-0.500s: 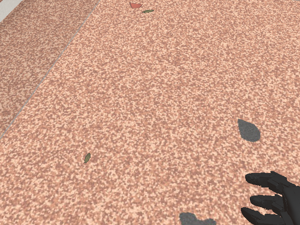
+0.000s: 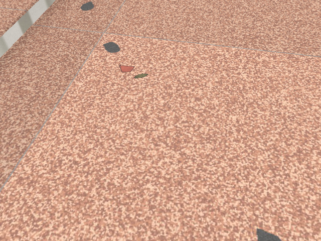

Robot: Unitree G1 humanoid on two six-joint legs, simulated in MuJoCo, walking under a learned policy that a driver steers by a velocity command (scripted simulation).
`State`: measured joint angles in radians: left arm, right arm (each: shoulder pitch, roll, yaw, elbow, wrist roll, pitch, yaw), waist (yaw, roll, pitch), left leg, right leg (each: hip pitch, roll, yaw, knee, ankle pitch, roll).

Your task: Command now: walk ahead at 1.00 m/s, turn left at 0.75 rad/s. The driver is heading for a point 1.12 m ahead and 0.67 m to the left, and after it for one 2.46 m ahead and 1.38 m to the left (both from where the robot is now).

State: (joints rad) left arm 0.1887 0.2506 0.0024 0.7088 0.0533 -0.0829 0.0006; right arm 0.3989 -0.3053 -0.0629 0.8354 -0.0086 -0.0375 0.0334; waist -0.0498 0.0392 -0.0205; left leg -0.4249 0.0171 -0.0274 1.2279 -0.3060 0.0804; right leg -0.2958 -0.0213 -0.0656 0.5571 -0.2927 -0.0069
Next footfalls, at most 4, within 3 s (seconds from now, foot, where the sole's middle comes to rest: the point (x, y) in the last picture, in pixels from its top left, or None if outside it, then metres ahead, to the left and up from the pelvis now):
0.30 left None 0.45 0.10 -0.77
0.70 right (141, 164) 0.89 0.11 -0.77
1.16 left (56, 152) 1.00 0.54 -0.77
1.56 right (1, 120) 1.24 0.89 -0.77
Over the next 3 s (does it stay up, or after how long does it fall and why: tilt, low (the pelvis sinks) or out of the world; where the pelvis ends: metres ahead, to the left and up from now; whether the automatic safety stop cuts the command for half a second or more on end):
stays up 1.19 0.88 0.01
